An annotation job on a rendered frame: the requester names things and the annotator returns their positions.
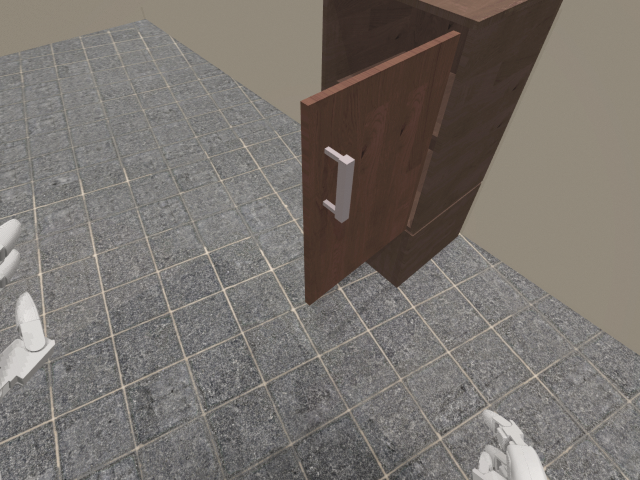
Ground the robot right hand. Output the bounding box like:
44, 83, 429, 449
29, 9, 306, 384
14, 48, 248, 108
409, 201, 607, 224
472, 409, 547, 480

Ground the robot left hand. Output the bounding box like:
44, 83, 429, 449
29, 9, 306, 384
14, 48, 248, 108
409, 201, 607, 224
0, 219, 55, 403

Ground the handle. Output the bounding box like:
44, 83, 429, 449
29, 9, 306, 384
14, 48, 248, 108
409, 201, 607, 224
323, 146, 355, 223

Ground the cupboard door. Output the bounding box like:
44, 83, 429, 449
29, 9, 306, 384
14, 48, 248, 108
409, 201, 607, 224
300, 30, 461, 306

